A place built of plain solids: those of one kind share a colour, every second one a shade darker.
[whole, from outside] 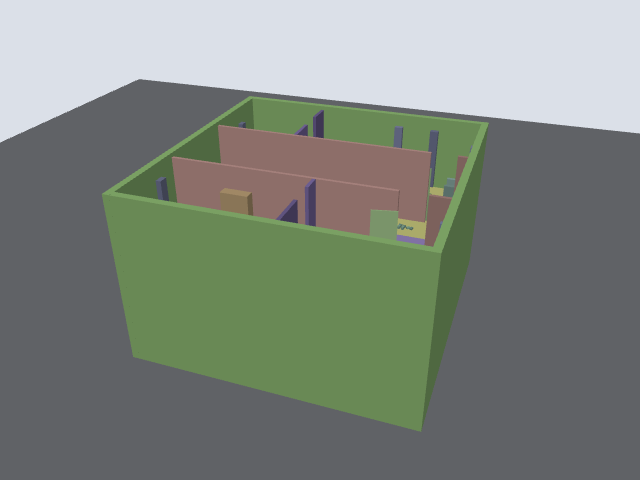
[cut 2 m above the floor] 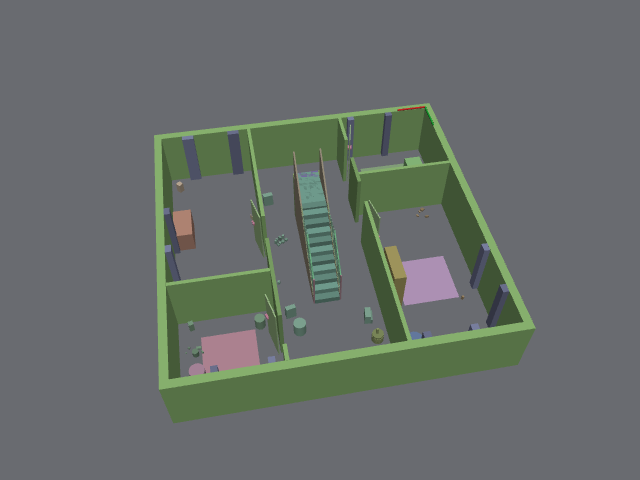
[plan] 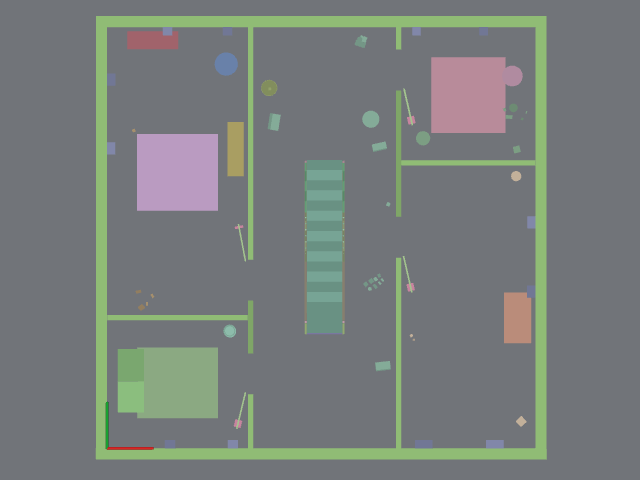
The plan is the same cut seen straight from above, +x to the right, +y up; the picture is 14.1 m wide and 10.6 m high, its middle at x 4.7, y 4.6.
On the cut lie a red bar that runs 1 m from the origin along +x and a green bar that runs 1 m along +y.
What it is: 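A home built round its stair; the hall at the stair's foot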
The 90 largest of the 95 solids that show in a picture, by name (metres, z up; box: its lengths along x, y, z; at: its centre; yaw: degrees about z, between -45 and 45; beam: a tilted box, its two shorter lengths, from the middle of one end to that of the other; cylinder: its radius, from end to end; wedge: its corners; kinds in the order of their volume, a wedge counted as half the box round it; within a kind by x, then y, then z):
{
 "wall_1": {"box": [0.25, 9.8, 6.12], "at": [-0.12, 4.65, 3.01]},
 "wall_2": {"box": [3.11, 0.12, 3.32], "at": [1.55, 2.89, 1.61]},
 "wall_3": {"box": [0.12, 1.2, 3.32], "at": [3.17, 0.6, 1.61]},
 "wall_4": {"box": [0.12, 1.17, 3.32], "at": [3.17, 2.68, 1.61]},
 "wall_5": {"box": [0.12, 5.14, 3.32], "at": [3.17, 6.73, 1.61]},
 "wall_6": {"box": [9.96, 0.25, 6.12], "at": [4.73, -0.12, 3.01]},
 "wall_7": {"box": [9.96, 0.25, 6.12], "at": [4.73, 9.42, 3.01]},
 "wall_8": {"box": [0.12, 4.21, 3.32], "at": [6.43, 2.1, 1.61]},
 "wall_9": {"box": [0.12, 2.8, 3.32], "at": [6.43, 6.51, 1.61]},
 "wall_10": {"box": [0.12, 0.49, 3.32], "at": [6.43, 9.05, 1.61]},
 "wall_11": {"box": [2.96, 0.12, 3.32], "at": [7.98, 6.3, 1.61]},
 "wall_12": {"box": [0.25, 9.8, 6.12], "at": [9.58, 4.65, 3.01]},
 "step_1": {"box": [0.79, 0.48, 3.13], "at": [4.8, 2.77, 1.51]},
 "step_2": {"box": [0.79, 0.69, 2.94], "at": [4.8, 2.89, 1.42]},
 "step_3": {"box": [0.79, 0.69, 2.74], "at": [4.8, 3.11, 1.32]},
 "step_4": {"box": [0.79, 0.69, 2.55], "at": [4.8, 3.33, 1.23]},
 "step_5": {"box": [0.79, 0.69, 2.36], "at": [4.8, 3.56, 1.13]},
 "step_6": {"box": [0.79, 0.69, 2.17], "at": [4.8, 3.78, 1.03]},
 "step_7": {"box": [0.79, 0.69, 1.97], "at": [4.8, 4.01, 0.94]},
 "step_8": {"box": [0.79, 0.69, 1.78], "at": [4.8, 4.23, 0.84]},
 "step_9": {"box": [0.79, 0.69, 1.59], "at": [4.8, 4.46, 0.74]},
 "step_10": {"box": [0.79, 0.69, 1.4], "at": [4.8, 4.68, 0.65]},
 "step_11": {"box": [0.79, 0.69, 1.2], "at": [4.8, 4.9, 0.55]},
 "step_12": {"box": [0.79, 0.69, 1.01], "at": [4.8, 5.13, 0.46]},
 "step_13": {"box": [0.79, 0.69, 0.82], "at": [4.8, 5.35, 0.36]},
 "step_14": {"box": [0.79, 0.69, 0.63], "at": [4.8, 5.58, 0.26]},
 "step_15": {"box": [0.79, 0.69, 0.43], "at": [4.8, 5.8, 0.17]},
 "step_16": {"box": [0.79, 0.69, 0.24], "at": [4.8, 6.02, 0.07]},
 "upper_partition_1": {"box": [0.12, 0.69, 2.7], "at": [3.17, 0.35, 4.57]},
 "upper_partition_2": {"box": [0.12, 7.71, 2.7], "at": [3.17, 5.45, 4.57]},
 "upper_partition_3": {"box": [0.12, 0.36, 2.7], "at": [6.43, 0.18, 4.57]},
 "upper_partition_4": {"box": [0.12, 8.04, 2.7], "at": [6.43, 5.28, 4.57]},
 "upper_floor_1": {"box": [1.2, 2.64, 0.18], "at": [5.78, 1.2, 3.18]},
 "upper_floor_2": {"box": [3.21, 6.37, 0.18], "at": [7.98, 3.06, 3.18]},
 "curtains_1": {"box": [0.19, 0.27, 2.23], "at": [0.09, 6.62, 1.17]},
 "curtains_2": {"box": [0.19, 0.27, 2.23], "at": [0.09, 8.14, 1.17]},
 "curtains_3": {"box": [0.21, 0.19, 2.14], "at": [1.33, 9.21, 1.13]},
 "curtains_4": {"box": [0.23, 0.19, 2.28], "at": [1.39, 0.09, 1.2]},
 "curtains_5": {"box": [0.33, 0.19, 2.21], "at": [2.22, 9.21, 4.43]},
 "curtains_6": {"box": [0.21, 0.19, 2.14], "at": [2.66, 9.21, 1.13]},
 "curtains_7": {"box": [0.23, 0.19, 2.28], "at": [2.78, 0.09, 1.2]},
 "curtains_8": {"box": [0.19, 0.19, 2.11], "at": [6.83, 9.21, 1.12]},
 "curtains_9": {"box": [0.39, 0.19, 2.2], "at": [6.99, 0.09, 1.16]},
 "curtains_10": {"box": [0.29, 0.19, 2.11], "at": [8.19, 9.21, 4.39]},
 "curtains_11": {"box": [0.19, 0.19, 2.11], "at": [8.31, 9.21, 1.12]},
 "curtains_12": {"box": [0.39, 0.19, 2.2], "at": [8.56, 0.09, 1.16]},
 "curtains_13": {"box": [0.19, 0.3, 2.29], "at": [9.37, 1.68, 4.47]},
 "curtains_14": {"box": [0.19, 0.3, 2.29], "at": [9.37, 3.06, 4.47]},
 "curtains_15": {"box": [0.19, 0.27, 2.18], "at": [9.37, 3.46, 1.15]},
 "curtains_16": {"box": [0.19, 0.27, 2.18], "at": [9.37, 4.99, 1.15]},
 "upper_split_1": {"box": [1.57, 0.12, 2.7], "at": [0.79, 4.27, 4.57]},
 "upper_split_2": {"box": [0.64, 0.12, 2.7], "at": [2.79, 4.27, 4.57]},
 "upper_split_3": {"box": [1.13, 0.12, 2.7], "at": [7.06, 6.23, 4.57]},
 "upper_split_4": {"box": [0.93, 0.12, 2.7], "at": [8.99, 6.23, 4.57]},
 "slotfit_dining_storage_1": {"box": [0.36, 1.2, 1.94], "at": [2.84, 6.61, 0.92]},
 "slotfit_bedroom_storage_1": {"box": [0.36, 0.98, 1.94], "at": [2.84, 6.86, 4.19]},
 "head_base_1": {"box": [0.79, 0.27, 3.22], "at": [4.8, 2.65, 1.56]},
 "plinth_1": {"wedge": [[4.36, 2.81, -0.05], [4.36, 2.81, 3.23], [4.36, 6.3, -0.05], [4.36, 6.3, 0.24], [4.41, 2.81, -0.05], [4.41, 2.81, 3.23], [4.41, 6.3, -0.05], [4.41, 6.3, 0.24]]},
 "plinth_2": {"wedge": [[5.19, 2.81, -0.05], [5.19, 2.81, 3.23], [5.19, 6.3, -0.05], [5.19, 6.3, 0.24], [5.24, 2.81, -0.05], [5.24, 2.81, 3.23], [5.24, 6.3, -0.05], [5.24, 6.3, 0.24]]},
 "slotfit_kitchen_wall_table_1": {"box": [0.6, 1.12, 0.8], "at": [9.06, 2.88, 0.35]},
 "doorleaf_door_1": {"box": [0.044, 0.83, 2.08], "at": [2.95, 1.96, 4.26], "yaw": 12.9},
 "doorleaf_door_2": {"box": [0.04, 0.83, 2.08], "at": [2.96, 0.83, 0.99], "yaw": -13.5},
 "doorleaf_door_3": {"box": [0.038, 0.84, 2.08], "at": [2.98, 4.54, 0.99], "yaw": 10.8},
 "doorleaf_door_4": {"box": [0.037, 0.83, 2.07], "at": [6.64, 1.63, 4.26], "yaw": -13.1},
 "doorleaf_door_5": {"box": [0.037, 0.83, 2.08], "at": [6.64, 3.84, 0.99], "yaw": 12.8},
 "doorleaf_door_6": {"box": [0.042, 0.84, 2.08], "at": [6.65, 7.54, 0.99], "yaw": 12.9},
 "slotfit_dining_wall_table_1": {"box": [1.13, 0.4, 0.9], "at": [1.01, 9.01, 0.4]},
 "upper_floor_head_1": {"box": [0.79, 2.78, 0.18], "at": [4.8, 1.39, 3.18]},
 "slotfit_snug_seat_1": {"box": [0.58, 0.69, 0.44], "at": [0.52, 1.14, 0.17]},
 "slotfit_snug_seat_2": {"box": [0.58, 0.71, 0.44], "at": [0.52, 1.84, 0.17]},
 "laid_rug_rug_dining_1": {"box": [1.79, 1.7, 0.05], "at": [1.55, 6.09, -0.02]},
 "clutter_clhall_1": {"box": [0.23, 0.36, 0.25], "at": [3.68, 7.21, 0.08], "yaw": -9.1},
 "clutter_clhall_2": {"box": [0.18, 0.36, 0.42], "at": [3.72, 7.2, 0.16], "yaw": -9.1},
 "clutter_clhall_3": {"cylinder": 0.19, "from": [5.82, 7.27, -0.05], "to": [5.82, 7.27, 0.45]},
 "clutter_clhall_4": {"box": [0.31, 0.15, 0.52], "at": [6.01, 6.67, 0.21], "yaw": 12.4},
 "clutter_clhall_5": {"box": [0.33, 0.17, 0.52], "at": [6.09, 1.83, 0.21], "yaw": 6.7},
 "laid_rug_rug_snug_1": {"box": [1.79, 1.57, 0.05], "at": [1.55, 1.44, -0.02]},
 "laid_rug_rug_living_1": {"box": [1.64, 1.68, 0.05], "at": [7.98, 7.8, -0.02]},
 "slotfit_dining_corner_1": {"cylinder": 0.26, "from": [2.63, 8.49, -0.05], "to": [2.63, 8.49, 0.56]},
 "slotfit_study_seat_1": {"box": [0.15, 0.42, 0.7], "at": [8.35, 0.75, 3.57]},
 "slotfit_study_seat_2": {"box": [0.15, 0.42, 0.7], "at": [9.02, 0.75, 3.57]},
 "slotfit_hallpiece_corner_1": {"cylinder": 0.17, "from": [3.58, 7.96, -0.05], "to": [3.58, 7.96, 0.32]},
 "slotfit_hallpiece_corner_2": {"cylinder": 0.18, "from": [3.58, 7.96, -0.05], "to": [3.58, 7.96, 0.25]},
 "slotfit_living_seat_1": {"cylinder": 0.23, "from": [8.95, 8.22, -0.05], "to": [8.95, 8.22, 0.32]},
 "clutter_living_1": {"cylinder": 0.16, "from": [6.98, 6.85, -0.05], "to": [6.98, 6.85, 0.4]},
 "clutter_living_2": {"cylinder": 0.1, "from": [8.97, 7.52, -0.05], "to": [8.97, 7.52, 0.2]},
 "clutter_living_3": {"box": [0.15, 0.15, 0.38], "at": [9.05, 6.6, 0.14], "yaw": 13.3},
 "clutter_kitchen_1": {"cylinder": 0.11, "from": [9.03, 6.01, -0.05], "to": [9.03, 6.01, 0.33]},
 "clutter_kitchen_2": {"box": [0.18, 0.18, 0.41], "at": [9.14, 0.59, 0.15], "yaw": 42.9},
 "clutter_snug_1": {"cylinder": 0.1, "from": [2.71, 2.59, -0.05], "to": [2.71, 2.59, 0.6]}
}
